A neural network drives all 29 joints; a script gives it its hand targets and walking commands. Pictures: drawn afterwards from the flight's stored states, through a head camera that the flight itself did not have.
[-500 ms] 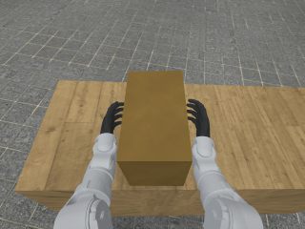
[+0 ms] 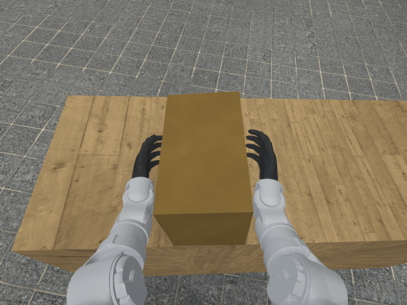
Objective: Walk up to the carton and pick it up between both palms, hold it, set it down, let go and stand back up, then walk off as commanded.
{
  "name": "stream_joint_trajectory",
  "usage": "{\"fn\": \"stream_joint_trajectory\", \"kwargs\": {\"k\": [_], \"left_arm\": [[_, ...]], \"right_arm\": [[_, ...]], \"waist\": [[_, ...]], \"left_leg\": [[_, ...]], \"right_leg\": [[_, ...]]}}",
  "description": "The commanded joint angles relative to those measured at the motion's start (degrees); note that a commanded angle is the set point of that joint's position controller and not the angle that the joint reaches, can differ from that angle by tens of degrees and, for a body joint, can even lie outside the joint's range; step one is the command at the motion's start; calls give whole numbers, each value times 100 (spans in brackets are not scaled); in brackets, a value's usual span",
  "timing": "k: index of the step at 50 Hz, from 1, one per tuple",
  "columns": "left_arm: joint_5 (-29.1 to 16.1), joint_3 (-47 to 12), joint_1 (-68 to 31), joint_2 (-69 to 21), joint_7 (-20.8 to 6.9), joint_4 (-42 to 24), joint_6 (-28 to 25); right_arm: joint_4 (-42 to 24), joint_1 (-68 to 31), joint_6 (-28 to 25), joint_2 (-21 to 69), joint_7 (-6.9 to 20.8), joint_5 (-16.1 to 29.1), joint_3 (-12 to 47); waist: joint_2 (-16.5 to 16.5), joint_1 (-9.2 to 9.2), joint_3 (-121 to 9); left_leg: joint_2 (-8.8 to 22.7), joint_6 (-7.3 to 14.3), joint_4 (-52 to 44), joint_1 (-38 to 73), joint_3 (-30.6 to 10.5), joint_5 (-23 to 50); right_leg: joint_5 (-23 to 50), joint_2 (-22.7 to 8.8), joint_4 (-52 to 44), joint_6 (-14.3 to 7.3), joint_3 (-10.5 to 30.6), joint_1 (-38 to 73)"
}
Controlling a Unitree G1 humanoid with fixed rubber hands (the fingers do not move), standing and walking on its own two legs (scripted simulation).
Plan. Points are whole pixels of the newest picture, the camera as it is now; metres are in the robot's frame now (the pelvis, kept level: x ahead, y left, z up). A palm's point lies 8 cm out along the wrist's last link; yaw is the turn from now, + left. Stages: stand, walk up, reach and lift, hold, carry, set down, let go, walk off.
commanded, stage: set down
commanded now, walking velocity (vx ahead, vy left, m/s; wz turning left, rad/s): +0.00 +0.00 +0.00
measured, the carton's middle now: (206, 169) +0.41 -0.02 -0.05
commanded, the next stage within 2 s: none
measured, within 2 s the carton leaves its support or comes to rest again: rests again in 1.14 s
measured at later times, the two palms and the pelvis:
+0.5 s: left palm (148, 173) +0.40 +0.11 -0.03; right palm (263, 173) +0.38 -0.15 -0.01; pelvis +0.01 +0.00 -0.01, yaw +0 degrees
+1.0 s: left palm (149, 175) +0.39 +0.11 -0.04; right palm (264, 179) +0.37 -0.15 -0.02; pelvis +0.00 +0.00 -0.01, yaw -1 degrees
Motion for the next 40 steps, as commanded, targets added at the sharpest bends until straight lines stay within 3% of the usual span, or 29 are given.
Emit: {"fn": "stream_joint_trajectory", "kwargs": {"k": [1, 2, 3, 5, 6, 7, 8, 9, 10, 11, 13, 15, 16, 17, 18, 21, 22, 24, 26, 27, 28, 29, 31, 33, 35, 36, 38, 39, 40], "left_arm": [[138, -1702, -3607, -2871, -480, -588, -662], [152, -1712, -3479, -2909, -474, -448, -650], [398, -1347, -3126, -2739, -521, -239, -637], [444, -1388, -3297, -2711, -537, -238, -556], [374, -1480, -3489, -2850, -502, -531, -589], [512, -1293, -3241, -2817, -496, -363, -565], [423, -1343, -3435, -2780, -483, -352, -546], [461, -1269, -3432, -2690, -493, -348, -536], [467, -1389, -3324, -2843, -489, -297, -566], [429, -1558, -3294, -3051, -450, -359, -670], [491, -1572, -3351, -2942, -391, -464, -794], [535, -1510, -3067, -2960, -402, -234, -780], [532, -1476, -3154, -2966, -383, -255, -799], [504, -1450, -3440, -2911, -356, -452, -886], [482, -1469, -3569, -2838, -329, -492, -980], [557, -1440, -3301, -2886, -376, -150, -978], [565, -1547, -3262, -2984, -337, -311, -1056], [589, -1390, -3151, -2870, -325, -155, -1065], [588, -1333, -3104, -2886, -420, 32, -1082], [589, -1378, -3109, -2876, -399, 84, -1066], [612, -1202, -3153, -2774, -424, 115, -1044], [538, -1331, -3178, -2781, -412, 117, -1037], [701, -1103, -2852, -2703, -442, 306, -1065], [557, -1233, -3077, -2734, -436, 202, -1156], [656, -1061, -3016, -2761, -422, 309, -1125], [622, -1108, -3222, -2715, -392, 104, -1175], [653, -1207, -3087, -2770, -359, 281, -1183], [719, -1152, -3011, -2757, -375, 423, -1138], [653, -1088, -3050, -2672, -398, 400, -1141]], "right_arm": [[410, -2311, -174, 3227, 716, -642, 1381], [349, -2300, -153, 3257, 677, -681, 1359], [472, -2203, -161, 3258, 722, -630, 1534], [542, -2181, -92, 3220, 726, -714, 1260], [531, -2238, -103, 3320, 731, -622, 1248], [710, -2168, -99, 3257, 760, -625, 1314], [474, -2377, -87, 3175, 760, -672, 1148], [387, -2304, -53, 3194, 763, -726, 1138], [428, -2209, -127, 3229, 756, -855, 1164], [277, -2261, -239, 3334, 790, -808, 1282], [436, -2315, -306, 3228, 798, -910, 1191], [642, -2096, -289, 3304, 825, -770, 1226], [647, -2160, -276, 3214, 828, -792, 1156], [705, -2180, -312, 3243, 811, -904, 1005], [567, -2219, -315, 3292, 794, -979, 1089], [617, -2196, -396, 3313, 761, -1098, 993], [624, -2087, -429, 3368, 778, -1032, 1086], [740, -1977, -399, 3458, 761, -1010, 1146], [675, -1946, -462, 3567, 730, -1114, 1088], [861, -1932, -398, 3427, 739, -1157, 1021], [847, -2077, -382, 3374, 749, -1132, 935], [847, -2051, -375, 3461, 731, -1106, 965], [746, -1933, -425, 3454, 745, -1020, 1224], [802, -2033, -473, 3375, 736, -1096, 1009], [656, -1972, -430, 3395, 785, -1091, 1012], [742, -1993, -420, 3478, 784, -1164, 993], [635, -2060, -470, 3392, 773, -1236, 842], [750, -1965, -451, 3383, 754, -1270, 783], [832, -2072, -429, 3250, 768, -1194, 773]], "waist": [[121, -209, -3492], [100, -205, -3675], [0, 106, -3280], [198, -61, -3148], [382, -29, -3335], [274, 134, -3110], [182, -33, -3102], [64, 37, -3122], [227, -144, -3481], [199, -118, -3750], [494, -167, -3845], [439, 33, -3482], [331, 0, -3575], [425, -89, -3737], [374, -29, -4140], [256, -125, -4038], [474, -171, -4091], [293, -14, -4063], [58, -150, -3898], [155, -200, -3625], [69, -54, -3413], [235, -134, -3700], [176, 91, -3660], [179, -144, -3677], [101, 1, -3810], [119, 41, -3810], [231, -39, -3917], [114, -120, -3494], [125, -78, -3545]], "left_leg": [[-302, -107, 263, 1172, 601, 1519], [-288, -96, 283, 1019, 538, 1548], [-339, -51, 286, 888, 656, 1653], [-324, -71, 214, 805, 590, 1333], [-304, -91, 220, 919, 583, 1393], [-319, -96, 249, 949, 598, 1512], [-308, -81, 238, 892, 625, 1390], [-335, -2, 181, 928, 671, 1225], [-279, -79, 235, 920, 599, 1366], [-252, -124, 427, 1000, 566, 1924], [-229, -264, 529, 992, 521, 2151], [-184, -261, 626, 1118, 555, 2390], [-210, -208, 546, 1120, 551, 2084], [-219, -224, 562, 937, 557, 2010], [-189, -166, 566, 913, 575, 1853], [-235, -176, 626, 649, 564, 2101], [-238, -235, 651, 649, 525, 2228], [-257, -150, 725, 488, 600, 2177], [-262, -68, 564, 204, 578, 1768], [-267, -86, 497, 150, 578, 1656], [-291, -61, 520, 123, 614, 1623], [-281, -82, 542, 170, 574, 1690], [-332, -42, 562, -18, 622, 1860], [-268, -41, 563, -60, 575, 1636], [-246, 5, 465, 170, 594, 1300], [-235, -22, 548, 58, 619, 1383], [-213, -48, 682, 85, 616, 1502], [-241, -61, 666, 2, 598, 1469], [-236, -46, 664, 105, 616, 1457]], "right_leg": [[2123, 221, 419, 13, -513, 1387], [2360, 192, 505, 16, -457, 1440], [2652, 130, 537, 116, -419, 1709], [2200, 122, 539, 58, -447, 1462], [2049, 133, 528, 12, -448, 1323], [1959, 155, 507, -15, -447, 1363], [1970, 169, 491, 1, -474, 1277], [1785, 168, 426, 32, -448, 1259], [2005, 175, 483, 15, -524, 1273], [2526, 218, 640, 3, -508, 1259], [2381, 263, 650, -77, -577, 938], [2419, 249, 602, -118, -497, 755], [2248, 258, 556, -81, -484, 811], [2204, 234, 623, -78, -524, 955], [2165, 260, 630, -101, -497, 842], [2824, 204, 757, -55, -444, 1073], [2936, 212, 823, -60, -471, 1015], [3149, 181, 891, -15, -412, 1153], [3218, 111, 907, 57, -368, 1362], [2999, 124, 885, 28, -378, 1305], [2898, 82, 916, 67, -320, 1198], [2867, 99, 900, -3, -339, 1243], [3382, 59, 986, 68, -301, 1533], [3027, 97, 1017, 47, -350, 1251], [2360, 112, 867, 47, -394, 1031], [2566, 123, 950, -3, -360, 1057], [2454, 145, 979, -18, -398, 847], [2396, 175, 935, -28, -423, 795], [2367, 155, 898, -5, -438, 705]]}}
